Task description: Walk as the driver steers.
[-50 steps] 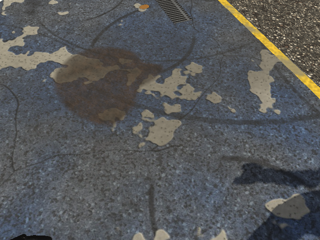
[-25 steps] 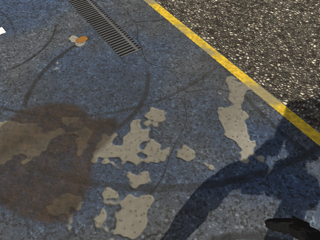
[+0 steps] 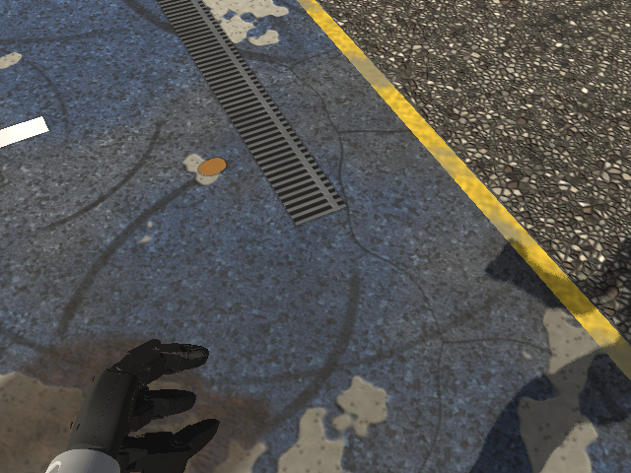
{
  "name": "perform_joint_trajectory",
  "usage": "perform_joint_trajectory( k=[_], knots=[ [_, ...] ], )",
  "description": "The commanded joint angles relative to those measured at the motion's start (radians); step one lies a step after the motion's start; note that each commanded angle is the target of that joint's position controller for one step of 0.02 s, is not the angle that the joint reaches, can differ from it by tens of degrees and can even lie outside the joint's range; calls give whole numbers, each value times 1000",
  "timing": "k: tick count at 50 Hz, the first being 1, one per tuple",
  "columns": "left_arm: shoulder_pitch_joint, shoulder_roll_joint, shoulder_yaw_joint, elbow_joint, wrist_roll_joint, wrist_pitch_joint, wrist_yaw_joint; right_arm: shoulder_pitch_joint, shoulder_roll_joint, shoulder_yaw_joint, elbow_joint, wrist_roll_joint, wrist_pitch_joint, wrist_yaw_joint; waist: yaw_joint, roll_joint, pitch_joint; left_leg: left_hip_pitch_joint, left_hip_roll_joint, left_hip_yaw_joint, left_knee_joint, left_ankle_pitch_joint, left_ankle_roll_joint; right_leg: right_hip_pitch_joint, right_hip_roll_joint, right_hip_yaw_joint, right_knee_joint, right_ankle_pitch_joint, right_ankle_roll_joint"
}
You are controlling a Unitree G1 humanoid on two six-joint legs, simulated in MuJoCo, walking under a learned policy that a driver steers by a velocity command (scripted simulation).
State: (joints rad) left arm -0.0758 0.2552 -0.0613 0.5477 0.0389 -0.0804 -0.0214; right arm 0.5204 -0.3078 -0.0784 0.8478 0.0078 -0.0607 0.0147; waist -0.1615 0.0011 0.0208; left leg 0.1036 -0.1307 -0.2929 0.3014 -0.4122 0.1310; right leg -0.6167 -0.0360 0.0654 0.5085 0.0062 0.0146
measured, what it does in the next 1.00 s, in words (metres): walks ahead, turning left: right foot, then left foot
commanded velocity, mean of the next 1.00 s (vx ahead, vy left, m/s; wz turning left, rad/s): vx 1.00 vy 0.00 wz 0.89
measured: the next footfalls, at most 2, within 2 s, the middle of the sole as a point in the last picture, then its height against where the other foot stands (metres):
right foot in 0.04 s outside the picture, level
left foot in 0.48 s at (216, 418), level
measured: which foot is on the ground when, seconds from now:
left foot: down 0.00-0.04, up 0.06-0.46, down 0.48-0.86, up 0.88-1.00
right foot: up 0.00-0.02, down 0.04-0.48, up 0.50-0.86, down 0.88-1.00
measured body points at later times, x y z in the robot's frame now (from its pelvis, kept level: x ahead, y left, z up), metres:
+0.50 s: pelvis +0.46 +0.06 -0.03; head +0.48 +0.06 +0.42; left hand +0.29 +0.28 -0.16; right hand +0.79 -0.05 -0.09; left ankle +0.55 +0.12 -0.73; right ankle +0.24 -0.16 -0.64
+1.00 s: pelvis +0.88 +0.25 +0.00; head +0.90 +0.26 +0.45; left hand +0.73 +0.52 -0.09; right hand +1.17 +0.15 -0.11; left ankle +0.71 +0.21 -0.62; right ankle +1.00 +0.20 -0.73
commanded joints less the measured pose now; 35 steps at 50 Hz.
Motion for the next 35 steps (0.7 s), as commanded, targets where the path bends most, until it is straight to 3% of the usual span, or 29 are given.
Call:
perform_joint_trajectory(
  k=[1,2,3,4,5,6,7,8,10,12,15,17,18,20,21,22,23,24,25,26,27,28,29,30,32,35],
  knots=[
    [345,214,97,30,-7,-21,40,-113,-237,-57,-77,-9,-21,-5,284,47,-224,-315,117,-76,448,879,-6,701,21,-14,6,-147,-41],
    [582,288,130,62,17,-22,65,-140,-135,-29,-107,-13,-35,-5,368,-61,-375,-454,74,3,765,531,0,943,-199,186,12,-502,-74],
    [525,353,146,59,38,-17,60,-25,-13,10,-167,39,-32,-7,247,-405,-533,-743,-25,117,1058,-100,-34,1148,-482,768,-175,-717,-193],
    [434,282,153,49,29,-2,54,-75,-89,12,-141,9,-8,-17,245,-254,-410,-885,86,164,1127,2,-19,1030,-437,798,-224,-873,-209],
    [382,180,129,48,21,-1,51,-189,-124,3,-138,-16,3,-10,262,-115,-243,-905,127,191,1088,86,-22,886,-372,596,-218,-746,-184],
    [376,137,118,75,23,-2,46,-239,-117,1,-145,-25,10,3,249,-25,-135,-885,157,203,1043,117,-29,755,-331,440,-230,-528,-169],
    [398,126,115,109,21,-7,46,-292,-96,4,-163,-40,20,19,237,-23,-72,-873,187,201,1010,121,-32,674,-284,313,-249,-380,-146],
    [418,121,114,137,16,-16,45,-283,-69,10,-175,-45,37,33,210,-74,-43,-864,202,207,1003,116,-40,623,-274,237,-262,-307,-137],
    [446,89,109,183,-12,-34,29,-338,-29,25,-217,-44,61,47,184,-92,-4,-908,234,219,989,121,-42,591,-262,116,-294,-162,-115],
    [432,93,110,201,-19,-46,21,-408,-24,36,-268,-47,68,60,161,-88,19,-931,243,244,952,201,-46,554,-249,-10,-331,-14,-100],
    [382,120,114,215,-14,-57,21,-493,-35,49,-314,-40,66,78,130,-73,74,-850,228,308,745,380,-41,473,-182,-209,-388,110,-67],
    [421,151,120,238,-14,-58,23,-569,-33,58,-329,-40,64,93,150,-38,114,-750,190,406,566,444,-12,471,-153,-301,-412,249,-44],
    [449,169,124,248,-13,-57,25,-585,-35,59,-326,-39,62,94,154,-29,115,-696,152,454,512,448,8,505,-148,-332,-383,456,-33],
    [498,230,137,249,-14,-41,38,-537,-60,51,-303,-39,57,86,120,-75,50,-594,73,506,469,381,43,624,-170,-345,-229,906,-16],
    [493,260,145,244,-12,-24,47,-450,-84,41,-279,-39,54,78,64,-99,-8,-494,43,502,459,332,61,646,-194,-340,-89,1035,-14],
    [460,288,153,231,-7,-5,53,-288,-119,22,-233,-38,51,67,-23,-118,-89,-316,18,478,460,280,87,612,-220,-323,122,1100,-25],
    [413,288,154,205,-2,9,50,-66,-167,-8,-161,-37,45,47,-113,-99,-180,-46,8,410,398,252,127,479,-224,-301,421,982,-38],
    [423,229,146,205,11,14,33,-42,-213,-38,-126,-25,49,17,-72,34,-162,126,69,282,346,177,153,237,-87,-294,786,102,-25],
    [494,118,117,110,11,5,25,-157,-337,-59,-173,-41,72,7,89,248,-202,302,308,-216,285,293,284,-132,50,-229,1165,-540,27],
    [389,183,117,34,-2,-21,27,-94,-341,-71,-208,-38,81,1,9,118,-349,379,382,-487,77,82,377,-270,45,-10,1198,-465,24],
    [319,190,109,22,-2,-40,26,-113,-299,-65,-186,-29,76,-9,34,12,-203,241,384,-493,-34,11,333,-301,-12,23,1082,-394,15],
    [314,187,105,34,-1,-44,27,-145,-247,-52,-169,-28,64,-15,95,-64,-61,51,349,-412,-62,81,292,-250,-48,13,960,-361,16],
    [314,175,100,41,15,-32,29,-177,-224,-43,-163,-27,46,-22,145,-86,-11,-98,295,-324,-59,181,269,-170,-72,16,887,-387,27],
    [356,173,98,53,30,-8,29,-209,-197,-30,-168,-26,32,-26,194,-95,15,-215,259,-246,-62,249,261,-97,-88,19,824,-416,43],
    [333,150,95,41,36,30,26,-215,-167,-16,-162,-20,5,-18,220,-82,45,-393,204,-165,-91,281,252,-10,-109,0,667,-461,69],
    [148,90,69,-36,12,33,7,-236,-176,-25,-161,-19,-14,-10,187,-24,90,-572,110,-77,-135,295,193,137,-90,-41,364,-153,72]
  ],
)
